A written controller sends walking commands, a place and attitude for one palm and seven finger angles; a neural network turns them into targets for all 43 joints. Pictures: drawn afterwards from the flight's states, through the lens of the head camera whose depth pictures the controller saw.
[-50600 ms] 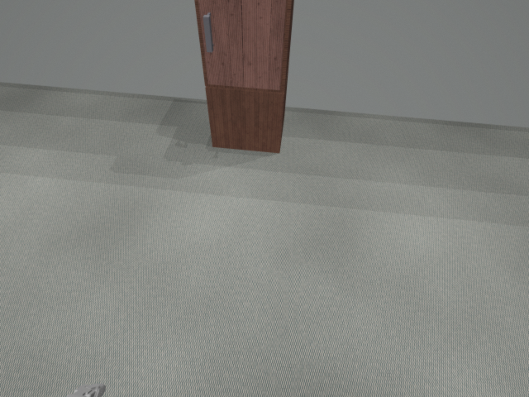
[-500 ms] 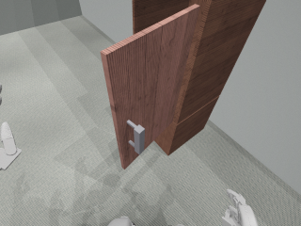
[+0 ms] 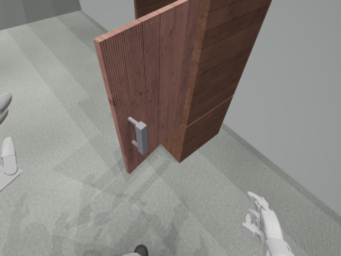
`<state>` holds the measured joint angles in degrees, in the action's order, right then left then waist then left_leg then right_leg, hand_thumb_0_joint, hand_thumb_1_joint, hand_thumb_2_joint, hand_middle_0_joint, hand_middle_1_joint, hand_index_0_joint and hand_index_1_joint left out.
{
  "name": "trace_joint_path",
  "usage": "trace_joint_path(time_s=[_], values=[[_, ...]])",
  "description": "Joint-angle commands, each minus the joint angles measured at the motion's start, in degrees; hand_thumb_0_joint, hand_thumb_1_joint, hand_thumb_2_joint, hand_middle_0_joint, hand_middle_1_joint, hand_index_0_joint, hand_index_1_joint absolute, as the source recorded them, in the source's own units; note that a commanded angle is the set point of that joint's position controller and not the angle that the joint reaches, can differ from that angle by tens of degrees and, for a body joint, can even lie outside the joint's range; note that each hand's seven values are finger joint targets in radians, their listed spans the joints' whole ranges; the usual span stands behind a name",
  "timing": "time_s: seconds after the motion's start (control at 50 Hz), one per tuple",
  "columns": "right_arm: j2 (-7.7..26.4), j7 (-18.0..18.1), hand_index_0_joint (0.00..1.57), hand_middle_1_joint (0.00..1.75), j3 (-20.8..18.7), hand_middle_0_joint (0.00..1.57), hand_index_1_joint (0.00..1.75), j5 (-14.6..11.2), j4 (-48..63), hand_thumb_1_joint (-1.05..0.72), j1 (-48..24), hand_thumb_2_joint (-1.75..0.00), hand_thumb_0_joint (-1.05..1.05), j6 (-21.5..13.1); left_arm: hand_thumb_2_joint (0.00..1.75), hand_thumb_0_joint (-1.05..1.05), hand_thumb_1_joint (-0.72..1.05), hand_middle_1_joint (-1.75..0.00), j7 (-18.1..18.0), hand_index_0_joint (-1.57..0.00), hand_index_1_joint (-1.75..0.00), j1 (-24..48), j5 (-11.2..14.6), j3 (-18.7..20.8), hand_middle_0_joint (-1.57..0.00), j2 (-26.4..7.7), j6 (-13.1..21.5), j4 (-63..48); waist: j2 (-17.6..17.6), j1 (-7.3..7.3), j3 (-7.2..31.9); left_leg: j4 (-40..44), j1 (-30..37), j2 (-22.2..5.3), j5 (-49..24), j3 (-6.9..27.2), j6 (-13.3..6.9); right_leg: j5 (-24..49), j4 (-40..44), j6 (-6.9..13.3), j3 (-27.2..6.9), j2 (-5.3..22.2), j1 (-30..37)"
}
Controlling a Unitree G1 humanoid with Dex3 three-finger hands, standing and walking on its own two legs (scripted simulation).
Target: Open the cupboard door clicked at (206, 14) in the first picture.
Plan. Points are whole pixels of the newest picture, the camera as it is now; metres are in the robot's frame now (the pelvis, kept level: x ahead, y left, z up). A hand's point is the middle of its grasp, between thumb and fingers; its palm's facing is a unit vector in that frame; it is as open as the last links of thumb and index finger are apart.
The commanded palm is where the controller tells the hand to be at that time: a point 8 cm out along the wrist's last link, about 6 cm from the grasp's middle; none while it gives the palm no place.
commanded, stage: step back with the hand held close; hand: left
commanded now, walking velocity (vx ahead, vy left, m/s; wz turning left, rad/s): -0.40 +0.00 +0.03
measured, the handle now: (137, 135) +0.47 +0.13 -0.09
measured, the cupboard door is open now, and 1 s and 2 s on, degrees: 100 100 100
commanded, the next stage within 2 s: stop stepping back and stand still in 0.10 s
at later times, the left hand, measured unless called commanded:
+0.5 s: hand out of the picture +0.09 +0.24 +0.17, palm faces +0.40 -0.75 -0.52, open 7.4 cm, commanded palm +0.02 +0.28 +0.18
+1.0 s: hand out of the picture +0.04 +0.23 +0.17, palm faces +0.51 -0.70 -0.51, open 7.4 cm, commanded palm -0.02 +0.26 +0.18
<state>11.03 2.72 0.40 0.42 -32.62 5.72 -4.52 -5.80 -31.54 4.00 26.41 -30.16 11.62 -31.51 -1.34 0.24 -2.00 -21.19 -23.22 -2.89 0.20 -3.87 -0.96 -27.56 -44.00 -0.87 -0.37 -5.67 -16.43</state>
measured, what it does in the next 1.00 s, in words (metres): walks backwards: left foot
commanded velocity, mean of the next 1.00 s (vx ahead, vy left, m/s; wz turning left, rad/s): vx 0.05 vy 0.03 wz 0.01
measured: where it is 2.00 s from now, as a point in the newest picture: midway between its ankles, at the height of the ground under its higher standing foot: outside the picture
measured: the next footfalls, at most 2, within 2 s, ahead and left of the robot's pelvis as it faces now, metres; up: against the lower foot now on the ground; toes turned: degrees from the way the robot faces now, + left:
left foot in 0.40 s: -0.10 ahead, +0.08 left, +0.00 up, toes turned +6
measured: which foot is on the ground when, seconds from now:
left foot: down 0.00-0.12, up 0.14-0.38, down 0.40-1.00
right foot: down 0.00-1.00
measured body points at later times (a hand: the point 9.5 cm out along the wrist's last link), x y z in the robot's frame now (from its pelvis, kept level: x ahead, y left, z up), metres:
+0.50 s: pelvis -0.11 -0.03 +0.00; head -0.10 -0.01 +0.45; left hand +0.07 +0.27 +0.20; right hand +0.03 -0.27 -0.09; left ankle -0.15 +0.08 -0.74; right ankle -0.06 -0.10 -0.73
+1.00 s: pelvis -0.14 -0.05 -0.01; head -0.16 -0.06 +0.44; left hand +0.01 +0.26 +0.20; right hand +0.01 -0.28 -0.10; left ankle -0.14 +0.08 -0.74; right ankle -0.11 -0.12 -0.74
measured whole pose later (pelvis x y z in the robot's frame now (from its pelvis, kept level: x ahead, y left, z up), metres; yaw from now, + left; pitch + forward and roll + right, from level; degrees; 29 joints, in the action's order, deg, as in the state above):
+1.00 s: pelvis -0.14 -0.05 -0.01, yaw +3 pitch -1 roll +1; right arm 11.5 4.5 0.3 0.2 -36.6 16.5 -7.2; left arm -9.7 -31.2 0.2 25.1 -24.4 12.0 -24.5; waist -0.1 1.1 1.6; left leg -32.5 -14.5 -0.8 16.6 -1.4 0.7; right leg -16.1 -33.1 1.2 3.3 -1.6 -16.4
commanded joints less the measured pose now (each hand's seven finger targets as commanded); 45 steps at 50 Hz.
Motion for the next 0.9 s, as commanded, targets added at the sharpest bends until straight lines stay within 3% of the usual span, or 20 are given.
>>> trace_joint_path(time_s=[0.0,0.04,0.06,0.08,0.1,0.12,0.16,0.22,0.32,0.38,0.4,0.44,0.54,0.6,0.64,0.68,0.76,0.82,0.84,0.88], values=[[8.44,0.45,0.20,0.30,-3.38,0.20,0.30,0.45,7.55,-0.90,-2.58,-0.90,0.00,-3.68,0.90,0.00,0.90,-0.30,-2.48,-0.20,-0.30,-3.57,1.00,6.16,-0.20,-5.17,0.58,-10.04,10.96,-1.52,10.34,11.85,1.44,-13.33,11.84,9.73,-6.57,-1.26,-0.83,0.71,1.55,1.96,6.01],[9.10,0.97,0.20,0.30,-3.60,0.20,0.30,0.01,8.59,-0.90,-4.20,-0.90,0.00,-3.24,0.90,0.00,0.90,-0.30,-2.81,-0.20,-0.30,-2.23,0.81,5.97,-0.20,-5.11,-0.36,-10.22,10.43,-1.61,5.44,8.86,-9.45,-10.00,25.95,6.46,-3.60,4.53,10.64,1.19,2.98,2.48,11.03],[8.95,1.07,0.20,0.30,-3.84,0.20,0.30,-0.30,8.90,-0.90,-4.00,-0.90,0.00,-2.93,0.90,0.00,0.90,-0.30,-2.79,-0.20,-0.30,-0.37,0.38,6.18,-0.20,-6.10,-0.45,-11.16,6.52,-0.98,3.32,1.58,-11.57,-5.29,30.71,3.78,-0.88,2.48,18.74,2.64,-1.03,5.53,7.87],[7.88,1.05,0.20,0.30,-4.09,0.20,0.30,-0.28,8.62,-0.90,-2.73,-0.90,0.00,-2.37,0.90,0.00,0.90,-0.30,-3.04,-0.20,-0.30,1.06,-0.77,8.46,-0.20,-10.23,0.04,-13.41,-3.67,-0.49,3.23,-16.30,-3.91,2.04,28.49,0.46,2.71,-9.75,34.68,6.00,-17.26,15.80,-6.77],[6.74,0.86,0.20,0.30,-3.50,0.20,0.30,0.19,7.31,-0.90,-1.21,-0.90,0.00,-2.43,0.90,0.00,0.90,-0.30,-3.79,-0.20,-0.30,2.63,-1.91,9.00,-0.20,-11.64,0.92,-13.93,-11.17,-1.51,1.84,-36.91,-2.45,6.29,26.42,1.72,4.02,-4.23,42.14,11.64,-30.82,28.09,-17.23],[7.08,0.51,0.20,0.30,-4.20,0.20,0.30,0.78,4.77,-0.90,0.16,-0.90,0.00,-2.09,0.90,0.00,0.90,-0.30,-4.11,-0.20,-0.30,2.35,-2.21,7.38,-0.20,-8.94,-0.29,-10.41,-8.86,-1.18,4.34,-46.51,-4.48,5.11,25.71,5.83,3.09,2.57,38.12,9.54,-25.10,26.39,-15.49],[4.51,1.03,0.20,0.30,-3.02,0.20,0.30,0.60,5.00,-0.90,0.19,-0.90,0.00,-1.53,0.90,0.00,0.90,-0.30,-4.13,-0.20,-0.30,2.43,-2.87,4.84,-0.20,-6.17,0.72,-11.67,-3.76,0.76,5.61,-45.00,-5.16,3.54,22.57,3.99,4.07,30.44,28.62,7.58,-10.75,19.20,-5.89],[4.99,3.43,0.20,0.30,-1.75,0.20,0.30,0.15,5.54,-0.90,-0.91,-0.90,0.00,-1.04,0.90,0.00,0.90,-0.30,-5.91,-0.20,-0.30,2.82,-3.45,4.42,-0.20,-5.98,0.94,-9.37,-1.19,0.08,7.97,-30.71,-0.56,3.17,24.67,1.64,2.80,48.02,23.14,7.80,-9.54,19.25,3.91],[7.22,3.04,0.20,0.30,-2.25,0.20,0.30,-0.38,6.38,-0.90,3.87,-0.90,0.00,-1.58,0.90,0.00,0.90,-0.30,-6.90,-0.20,-0.30,1.59,-3.25,4.72,-0.20,-5.61,0.85,-10.42,-3.20,0.26,11.49,-4.40,9.17,3.79,19.59,1.18,-0.06,27.22,25.51,5.25,-10.63,17.83,10.91],[9.58,2.54,0.20,0.30,-3.37,0.20,0.30,-0.88,8.26,-0.90,3.19,-0.90,0.00,-2.67,0.90,0.00,0.90,-0.30,-6.35,-0.20,-0.30,-1.88,-2.95,7.08,-0.20,-7.42,2.13,-12.48,9.46,-1.22,10.78,2.89,13.48,-7.18,2.05,12.72,-3.36,21.49,17.15,0.69,-4.00,8.14,8.54],[9.64,1.94,0.20,0.30,-3.31,0.20,0.30,-1.47,8.42,-0.90,3.51,-0.90,0.00,-3.39,0.90,0.00,0.90,-0.30,-5.55,-0.20,-0.30,-4.28,-2.40,6.64,-0.20,-5.92,2.32,-10.80,8.06,-1.83,11.97,0.90,13.88,-7.77,-2.71,12.21,-3.19,21.45,15.57,-0.19,-3.48,6.97,8.35],[7.02,1.67,0.20,0.30,-2.02,0.20,0.30,-0.18,6.61,-0.90,3.93,-0.90,0.00,-4.08,0.90,0.00,0.90,-0.30,-4.91,-0.20,-0.30,-3.18,-2.41,7.43,-0.20,-6.16,2.71,-11.49,16.12,-0.18,8.06,3.68,11.07,-7.83,-12.53,12.60,-1.21,16.09,9.91,0.52,1.87,5.46,4.40],[8.52,1.56,0.20,0.30,-2.50,0.20,0.30,-0.46,4.68,-0.90,3.97,-0.90,0.00,-5.30,0.90,0.00,0.90,-0.30,-4.22,-0.20,-0.30,0.00,-2.55,4.14,-0.20,-2.69,2.54,-4.67,6.46,0.49,1.75,2.48,0.17,-8.28,7.50,10.48,-3.04,14.67,15.13,0.22,1.86,6.05,9.50],[8.73,1.86,0.20,0.30,-2.91,0.20,0.30,-0.44,4.17,-0.90,2.98,-0.90,0.00,-4.69,0.90,0.00,0.90,-0.30,-4.20,-0.20,-0.30,3.00,-2.66,2.85,-0.20,-2.26,2.25,-2.12,0.72,0.79,1.21,-2.39,-3.34,-1.88,30.00,6.42,-1.96,3.29,22.49,2.57,-8.50,9.76,7.07],[8.04,1.88,0.20,0.30,-3.03,0.20,0.30,0.02,4.02,-0.90,3.28,-0.90,0.00,-3.99,0.90,0.00,0.90,-0.30,-4.36,-0.20,-0.30,5.55,-3.14,2.09,-0.20,-2.68,2.28,-2.67,-4.56,0.91,1.43,-14.35,-0.67,2.22,29.91,3.52,-1.19,-16.18,32.41,6.13,-21.42,16.48,-1.01],[7.91,1.55,0.20,0.30,-3.19,0.20,0.30,0.25,3.66,-0.90,3.14,-0.90,0.00,-3.79,0.90,0.00,0.90,-0.30,-5.11,-0.20,-0.30,10.52,-3.95,3.00,-0.20,-4.82,3.04,-5.92,-6.45,0.97,3.70,-23.69,-0.69,2.88,26.40,2.63,-0.76,-18.40,34.95,9.61,-26.63,22.48,-0.07],[7.03,2.15,0.20,0.30,-2.09,0.20,0.30,0.99,4.33,-0.90,4.00,-0.90,0.00,-3.68,0.90,0.00,0.90,-0.30,-5.32,-0.20,-0.30,6.99,-3.47,3.41,-0.20,-4.37,3.61,-8.44,2.09,1.20,4.88,-6.13,13.02,2.49,24.55,1.73,-2.08,-13.81,27.39,6.33,-11.82,16.23,-7.54],[7.99,2.45,0.20,0.30,-2.22,0.20,0.30,0.58,4.82,-0.90,3.44,-0.90,0.00,-4.68,0.90,0.00,0.90,-0.30,-5.55,-0.20,-0.30,6.30,-3.59,5.01,-0.20,-4.22,4.35,-10.36,16.88,0.81,1.16,10.72,3.54,-11.38,44.53,23.21,-7.53,0.63,5.82,1.22,-0.27,5.07,-4.86],[7.25,2.50,0.20,0.30,-2.37,0.20,0.30,0.40,4.91,-0.90,3.07,-0.90,0.00,-5.09,0.90,0.00,0.90,-0.30,-5.46,-0.20,-0.30,6.26,-4.12,5.37,-0.20,-4.03,3.89,-8.83,16.82,0.75,0.27,12.71,-0.82,-13.22,45.47,24.64,-8.36,4.70,-0.92,0.62,1.51,4.50,-2.21],[6.98,2.34,0.20,0.30,-2.60,0.20,0.30,0.04,4.73,-0.90,3.40,-0.90,0.00,-6.09,0.90,0.00,0.90,-0.30,-4.93,-0.20,-0.30,4.16,-3.99,5.06,-0.20,-3.48,2.93,-5.07,11.77,0.29,0.30,9.47,-0.85,-11.13,36.17,18.07,-7.14,5.09,1.58,0.23,2.24,5.10,-0.06]])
